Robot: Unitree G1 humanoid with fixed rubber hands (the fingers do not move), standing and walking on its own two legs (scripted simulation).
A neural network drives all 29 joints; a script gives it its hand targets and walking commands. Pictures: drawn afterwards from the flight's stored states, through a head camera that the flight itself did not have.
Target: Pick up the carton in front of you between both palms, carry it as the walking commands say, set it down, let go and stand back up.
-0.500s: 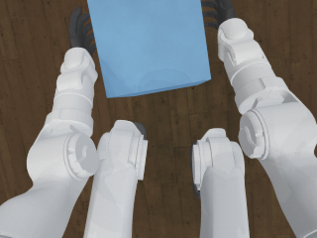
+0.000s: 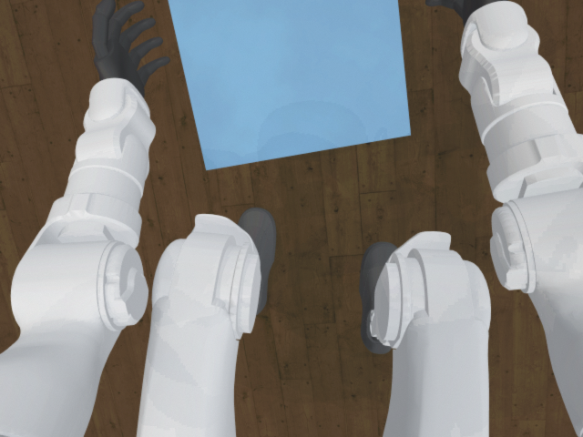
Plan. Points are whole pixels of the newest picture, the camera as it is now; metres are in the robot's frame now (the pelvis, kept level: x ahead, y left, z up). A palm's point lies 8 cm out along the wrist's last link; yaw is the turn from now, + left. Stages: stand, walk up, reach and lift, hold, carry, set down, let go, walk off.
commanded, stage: set down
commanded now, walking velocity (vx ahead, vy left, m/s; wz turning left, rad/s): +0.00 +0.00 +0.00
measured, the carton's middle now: (298, 71) +0.49 +0.04 -0.25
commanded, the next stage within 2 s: let go in 1.00 s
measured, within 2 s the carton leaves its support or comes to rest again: neither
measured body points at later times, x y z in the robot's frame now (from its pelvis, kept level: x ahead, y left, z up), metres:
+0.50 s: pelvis +0.01 +0.01 +0.10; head +0.33 +0.00 +0.42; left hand +0.48 +0.23 -0.02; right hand +0.58 -0.15 -0.02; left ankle +0.14 +0.13 -0.34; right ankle +0.09 -0.11 -0.34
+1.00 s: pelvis +0.04 +0.00 +0.24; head +0.33 -0.01 +0.58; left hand +0.47 +0.24 +0.13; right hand +0.58 -0.16 +0.13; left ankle +0.14 +0.13 -0.34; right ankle +0.09 -0.11 -0.34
